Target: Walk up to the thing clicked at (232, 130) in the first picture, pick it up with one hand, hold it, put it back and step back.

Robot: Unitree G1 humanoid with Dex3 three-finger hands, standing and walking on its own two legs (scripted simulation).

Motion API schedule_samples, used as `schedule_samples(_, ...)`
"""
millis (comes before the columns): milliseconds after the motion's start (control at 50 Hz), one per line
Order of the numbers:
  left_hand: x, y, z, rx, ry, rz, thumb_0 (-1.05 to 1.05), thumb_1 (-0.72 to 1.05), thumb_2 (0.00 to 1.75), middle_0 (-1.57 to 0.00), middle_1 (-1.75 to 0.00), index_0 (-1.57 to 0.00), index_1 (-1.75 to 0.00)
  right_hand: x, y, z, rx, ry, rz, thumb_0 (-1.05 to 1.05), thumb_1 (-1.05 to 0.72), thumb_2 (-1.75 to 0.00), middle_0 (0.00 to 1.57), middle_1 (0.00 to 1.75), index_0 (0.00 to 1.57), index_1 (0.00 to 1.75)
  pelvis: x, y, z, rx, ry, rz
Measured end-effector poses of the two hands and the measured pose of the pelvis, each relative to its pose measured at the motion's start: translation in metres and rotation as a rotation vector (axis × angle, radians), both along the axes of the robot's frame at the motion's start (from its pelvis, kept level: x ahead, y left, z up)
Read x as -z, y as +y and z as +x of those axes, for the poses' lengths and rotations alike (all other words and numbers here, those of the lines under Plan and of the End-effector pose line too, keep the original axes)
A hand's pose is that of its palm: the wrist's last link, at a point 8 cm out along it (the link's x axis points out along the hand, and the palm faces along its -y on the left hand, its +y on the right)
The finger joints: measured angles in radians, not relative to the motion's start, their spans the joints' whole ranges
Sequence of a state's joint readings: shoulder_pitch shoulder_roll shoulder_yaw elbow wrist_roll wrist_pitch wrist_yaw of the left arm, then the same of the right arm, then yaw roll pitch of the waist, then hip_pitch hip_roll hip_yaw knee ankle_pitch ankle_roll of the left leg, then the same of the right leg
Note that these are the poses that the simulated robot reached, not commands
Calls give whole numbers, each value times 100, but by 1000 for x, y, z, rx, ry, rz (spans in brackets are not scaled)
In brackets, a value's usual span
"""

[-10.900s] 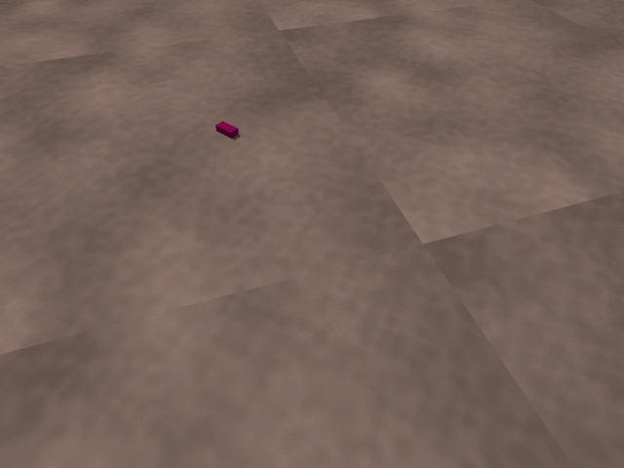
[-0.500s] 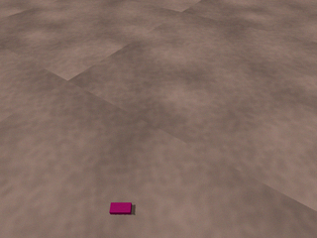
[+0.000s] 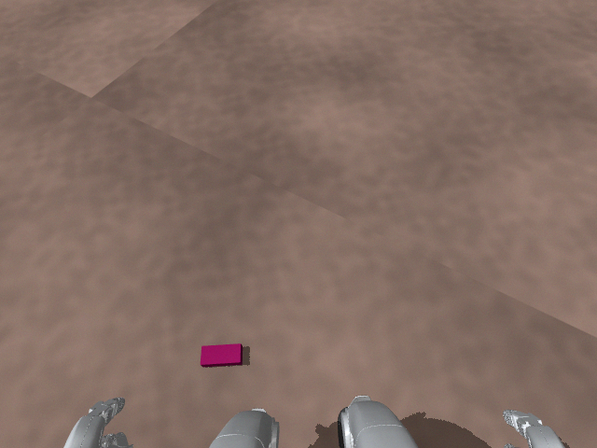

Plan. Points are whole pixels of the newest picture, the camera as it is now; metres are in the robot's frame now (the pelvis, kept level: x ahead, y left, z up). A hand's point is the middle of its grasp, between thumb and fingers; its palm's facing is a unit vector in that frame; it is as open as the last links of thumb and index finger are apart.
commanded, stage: walk up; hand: left
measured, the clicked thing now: (222, 355) +0.39 +0.27 -0.73
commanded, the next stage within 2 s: stand in 1.46 s
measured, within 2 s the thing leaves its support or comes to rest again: neither
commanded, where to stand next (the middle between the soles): +0.00 -0.01 m, yaw +2 degrees
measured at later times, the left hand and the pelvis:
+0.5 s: hand out of the picture -0.01 +0.28 -0.14, palm faces -0.02 -0.92 -0.38, open 7.4 cm; pelvis -0.04 +0.00 +0.01, yaw +1 degrees
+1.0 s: hand out of the picture +0.04 +0.29 -0.17, palm faces -0.03 -0.93 -0.36, open 7.3 cm; pelvis -0.05 +0.02 -0.01, yaw -1 degrees
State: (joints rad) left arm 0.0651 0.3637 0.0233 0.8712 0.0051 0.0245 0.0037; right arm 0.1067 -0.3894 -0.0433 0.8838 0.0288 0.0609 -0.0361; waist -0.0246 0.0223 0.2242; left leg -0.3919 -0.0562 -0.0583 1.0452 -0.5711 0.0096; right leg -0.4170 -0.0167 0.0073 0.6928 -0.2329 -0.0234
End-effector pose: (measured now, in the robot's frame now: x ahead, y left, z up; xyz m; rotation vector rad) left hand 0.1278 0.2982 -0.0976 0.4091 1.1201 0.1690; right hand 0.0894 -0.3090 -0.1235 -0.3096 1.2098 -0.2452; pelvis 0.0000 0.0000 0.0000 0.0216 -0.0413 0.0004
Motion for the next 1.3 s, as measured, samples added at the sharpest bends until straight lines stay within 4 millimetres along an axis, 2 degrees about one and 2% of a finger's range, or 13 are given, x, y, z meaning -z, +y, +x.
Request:
schedule_samples(80,-6,-8,4,8,-53,0,0,91,90,-21,-30,-21,-30,0,1,6,-42,-23,2,0,-90,-90,21,30,21,30,-1,0,-13,-9,19,8)
schedule_samples(180,-3,-5,-7,-9,-121,-23,0,90,90,-21,-31,-21,-30,-4,4,-10,-102,-12,-23,0,-90,-90,21,30,21,30,4,4,-27,-45,22,-5)
schedule_samples(240,7,6,-27,-46,-125,-51,0,90,90,-21,-31,-21,-30,-8,7,-30,-115,7,-51,0,-90,-90,21,30,21,30,9,8,-36,-52,2,18)
schedule_samples(380,11,24,-99,-141,38,-53,0,91,90,-21,-30,-21,-30,-33,6,-64,-105,43,-68,0,-90,-90,21,30,21,30,-9,7,-44,-47,4,-27)
schedule_samples(480,8,25,-136,-119,136,-22,1,91,90,-20,-30,-20,-30,-32,-7,-60,-102,-4,-48,0,-90,-90,21,30,21,30,-7,0,-40,-7,12,-27)
schedule_samples(620,-15,20,-161,-141,111,-5,1,91,90,-20,-30,-21,-30,-34,-9,-37,-121,-33,-14,0,-90,-90,21,30,21,30,-16,-2,-27,-23,-19,-35)
schedule_samples(740,-18,33,-159,-157,142,11,1,90,90,-21,-31,-21,-30,-36,9,-2,-148,-80,-7,0,-90,-90,21,30,21,30,-17,11,-15,-29,-24,-23)
schedule_samples(820,7,47,-134,-164,134,-4,1,90,90,-21,-31,-21,-30,-24,23,13,-150,-99,-44,0,-90,-90,21,30,21,30,2,25,-13,-36,-23,-30)
schedule_samples(920,26,44,-99,-127,77,-27,1,91,90,-20,-30,-20,-30,-22,39,11,-143,-117,-42,0,-90,-90,21,30,21,30,8,25,-34,-17,-24,-16)
schedule_samples(1040,30,29,-100,-47,61,-54,0,91,90,-20,-30,-20,-30,-28,28,-7,-121,-194,-61,0,-90,-90,21,30,21,30,13,17,-60,36,-1,-18)
schedule_samples(1120,25,21,-134,-52,83,-39,0,91,90,-20,-30,-20,-30,-25,3,-31,-98,-213,-71,0,-90,-90,21,30,21,30,17,7,-74,53,-6,-41)
schedule_samples(1220,2,16,-188,-95,160,2,0,91,90,-21,-30,-21,-30,-27,-16,-78,-20,-121,-48,0,-90,-90,21,30,21,30,-2,1,-76,76,-2,0)
schedule_samples(1300,-14,22,-202,-122,160,6,1,90,90,-21,-31,-21,-30,-29,-19,-114,-21,-10,-27,0,-90,-90,21,30,21,30,-13,3,-67,39,5,2)
